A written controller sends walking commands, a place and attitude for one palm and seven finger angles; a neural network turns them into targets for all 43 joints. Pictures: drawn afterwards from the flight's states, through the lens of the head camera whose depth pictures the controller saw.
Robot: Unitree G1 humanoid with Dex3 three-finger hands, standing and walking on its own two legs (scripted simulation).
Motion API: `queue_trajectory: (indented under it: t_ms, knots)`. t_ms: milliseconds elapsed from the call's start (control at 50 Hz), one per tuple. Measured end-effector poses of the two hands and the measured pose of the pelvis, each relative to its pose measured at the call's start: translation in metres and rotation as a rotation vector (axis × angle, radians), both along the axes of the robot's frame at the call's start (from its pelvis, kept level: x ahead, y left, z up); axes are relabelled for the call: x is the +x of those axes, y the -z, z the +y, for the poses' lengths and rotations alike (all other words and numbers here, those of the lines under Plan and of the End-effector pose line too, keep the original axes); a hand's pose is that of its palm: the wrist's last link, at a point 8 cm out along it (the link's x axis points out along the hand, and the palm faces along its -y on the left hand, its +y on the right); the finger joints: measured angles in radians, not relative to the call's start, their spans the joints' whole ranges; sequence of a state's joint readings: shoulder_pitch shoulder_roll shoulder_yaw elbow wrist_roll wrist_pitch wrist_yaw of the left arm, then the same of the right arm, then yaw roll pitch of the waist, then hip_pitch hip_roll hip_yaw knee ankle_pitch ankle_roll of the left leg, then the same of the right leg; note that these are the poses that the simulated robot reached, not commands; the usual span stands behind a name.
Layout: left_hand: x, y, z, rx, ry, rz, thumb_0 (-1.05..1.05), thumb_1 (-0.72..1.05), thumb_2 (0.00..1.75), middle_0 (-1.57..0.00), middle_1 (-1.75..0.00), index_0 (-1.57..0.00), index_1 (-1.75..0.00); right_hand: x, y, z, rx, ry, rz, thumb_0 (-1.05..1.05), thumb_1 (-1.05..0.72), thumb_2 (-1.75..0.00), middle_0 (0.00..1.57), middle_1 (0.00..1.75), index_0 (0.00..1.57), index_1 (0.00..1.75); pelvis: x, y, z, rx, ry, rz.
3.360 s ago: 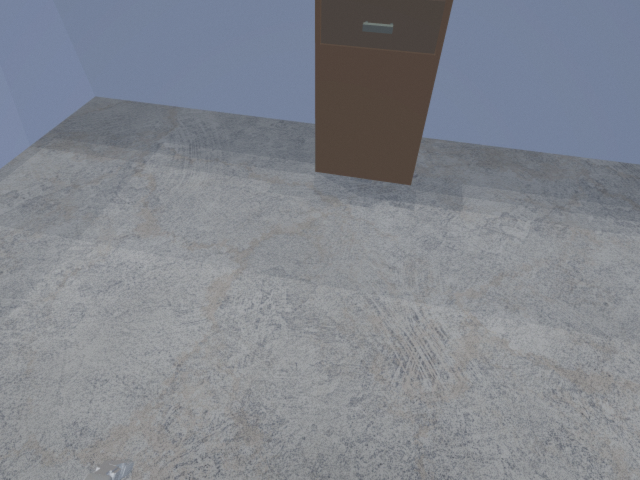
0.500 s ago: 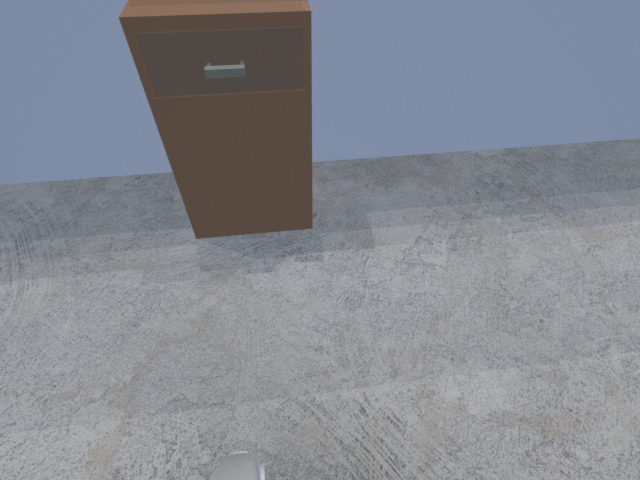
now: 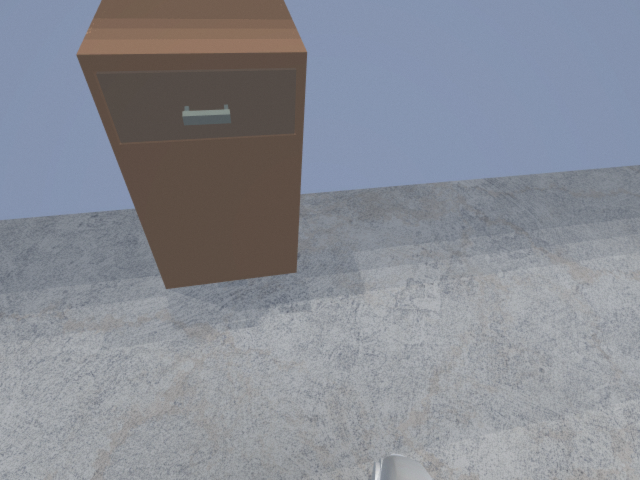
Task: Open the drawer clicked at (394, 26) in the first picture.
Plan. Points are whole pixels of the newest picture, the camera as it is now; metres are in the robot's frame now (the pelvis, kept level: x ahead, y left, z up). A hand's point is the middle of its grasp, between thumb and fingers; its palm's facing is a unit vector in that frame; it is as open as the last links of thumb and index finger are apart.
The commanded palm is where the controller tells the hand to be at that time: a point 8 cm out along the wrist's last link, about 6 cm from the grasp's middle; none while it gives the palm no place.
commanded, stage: walk to a spot facing it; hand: left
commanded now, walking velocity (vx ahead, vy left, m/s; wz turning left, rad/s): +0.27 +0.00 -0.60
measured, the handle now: (206, 112) +0.90 +0.35 -0.04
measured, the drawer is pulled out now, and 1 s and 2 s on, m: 0.00 0.00 0.00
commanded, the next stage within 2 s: turn to face it in 0.16 s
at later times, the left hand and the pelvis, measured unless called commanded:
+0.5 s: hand (276, 372) +0.32 +0.09 -0.16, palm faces -0.12 -0.97 -0.22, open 7.2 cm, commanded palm none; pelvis +0.18 -0.07 -0.01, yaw -7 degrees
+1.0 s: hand (212, 410) +0.25 +0.18 -0.18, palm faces +0.17 -0.96 -0.24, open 7.4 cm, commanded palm none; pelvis +0.23 -0.03 +0.00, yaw +6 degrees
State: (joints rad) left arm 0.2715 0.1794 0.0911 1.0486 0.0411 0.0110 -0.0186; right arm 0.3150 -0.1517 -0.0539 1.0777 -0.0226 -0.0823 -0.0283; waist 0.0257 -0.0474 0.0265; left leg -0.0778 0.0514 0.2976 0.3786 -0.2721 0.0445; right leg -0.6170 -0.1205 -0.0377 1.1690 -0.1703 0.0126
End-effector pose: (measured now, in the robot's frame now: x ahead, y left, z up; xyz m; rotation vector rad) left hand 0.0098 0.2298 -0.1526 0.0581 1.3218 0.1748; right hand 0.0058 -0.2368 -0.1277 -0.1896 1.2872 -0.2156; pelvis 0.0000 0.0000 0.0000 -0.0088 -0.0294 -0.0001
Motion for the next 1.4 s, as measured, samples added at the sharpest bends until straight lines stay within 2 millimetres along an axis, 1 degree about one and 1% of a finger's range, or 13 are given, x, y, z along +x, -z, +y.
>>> queue_trajectory:
  t_ms: [100,220,300,360,500,620,700,820,920,1040,1220,1340,1400]
  knots:
    - [0.09,-0.006,-0.003,0.018,0.098,-0.061,0.01,0.92,0.9,-0.19,-0.3,-0.19,-0.3,-0.025,0.009,0.01,0.047,0.107,0.129,-0.01,-0.93,-0.9,0.2,0.3,0.2,0.29,0.039,0.002,-0.005,0.008,0.053,0.004]
    - [0.206,-0.008,-0.034,0.042,0.249,-0.133,0.01,0.91,0.9,-0.19,-0.3,-0.19,-0.3,-0.038,0.023,0.019,0.123,0.238,0.269,0.0,-0.91,-0.9,0.2,0.3,0.2,0.29,0.091,0.015,-0.025,0.011,0.121,0.011]
    - [0.271,0.001,-0.061,0.07,0.311,-0.223,0.01,0.91,0.9,-0.19,-0.3,-0.19,-0.3,-0.021,0.042,0.006,0.166,0.296,0.325,0.0,-0.91,-0.9,0.2,0.3,0.2,0.29,0.13,0.034,-0.05,0.028,0.161,0.008]
    - [0.29,-0.003,-0.075,0.079,0.311,-0.233,0.01,0.91,0.9,-0.2,-0.3,-0.2,-0.3,0.02,0.048,-0.015,0.15,0.298,0.273,0.01,-0.91,-0.9,0.2,0.3,0.2,0.29,0.146,0.031,-0.06,0.018,0.167,-0.009]
    - [0.304,-0.02,-0.09,0.077,0.262,-0.213,-0.01,0.94,0.9,-0.2,-0.3,-0.2,-0.3,0.14,0.033,-0.051,0.104,0.201,0.048,0.0,-0.91,-0.9,0.2,0.3,0.2,0.29,0.18,0.011,-0.069,0.012,0.118,0.004]
    - [0.308,-0.019,-0.079,0.059,0.158,-0.23,-0.01,0.94,0.9,-0.2,-0.3,-0.2,-0.3,0.206,0.024,-0.057,0.08,0.081,0.016,0.0,-0.92,-0.9,0.2,0.3,0.2,0.29,0.203,0.008,-0.064,0.0,0.038,0.009]
    - [0.294,-0.006,-0.06,0.049,0.077,-0.193,0.0,0.93,0.9,-0.2,-0.3,-0.2,-0.3,0.245,0.019,-0.053,0.05,-0.003,0.008,0.0,-0.92,-0.9,0.2,0.3,0.2,0.29,0.215,0.012,-0.054,-0.01,-0.012,0.012]
    - [0.251,0.019,-0.023,0.049,-0.024,-0.041,0.0,0.92,0.9,-0.2,-0.3,-0.2,-0.3,0.296,0.015,-0.036,0.001,-0.104,-0.049,0.0,-0.92,-0.9,0.2,0.3,0.2,0.29,0.228,0.022,-0.033,-0.013,-0.062,0.019]
    - [0.23,0.005,-0.004,0.077,-0.06,0.035,0.01,0.92,0.9,-0.2,-0.3,-0.2,-0.3,0.312,0.005,-0.025,-0.001,-0.142,-0.056,0.0,-0.91,-0.9,0.2,0.3,0.2,0.29,0.232,0.01,-0.028,-0.021,-0.087,0.028]
    - [0.231,-0.01,-0.003,0.111,-0.09,0.012,0.01,0.91,0.9,-0.2,-0.3,-0.19,-0.3,0.319,0.005,-0.026,0.025,-0.17,-0.044,0.0,-0.91,-0.9,0.2,0.3,0.2,0.3,0.234,0.003,-0.035,-0.021,-0.123,0.025]
    - [0.245,-0.019,-0.044,0.162,-0.101,-0.101,0.01,0.91,0.9,-0.2,-0.3,-0.2,-0.3,0.322,0.033,-0.061,0.085,-0.181,-0.034,0.0,-0.91,-0.9,0.2,0.3,0.2,0.3,0.231,0.015,-0.071,0.021,-0.173,0.011]
    - [0.223,-0.028,-0.075,0.141,-0.15,-0.104,0.01,0.91,0.9,-0.2,-0.3,-0.2,-0.3,0.325,0.03,-0.078,0.087,-0.218,-0.006,0.0,-0.91,-0.9,0.2,0.3,0.2,0.29,0.227,0.007,-0.084,0.035,-0.231,0.003]
    - [0.206,-0.029,-0.08,0.135,-0.188,-0.09,0.01,0.92,0.9,-0.2,-0.3,-0.2,-0.3,0.324,0.025,-0.081,0.082,-0.246,0.005,0.0,-0.91,-0.9,0.2,0.3,0.2,0.29,0.227,0.003,-0.086,0.033,-0.254,0.005]
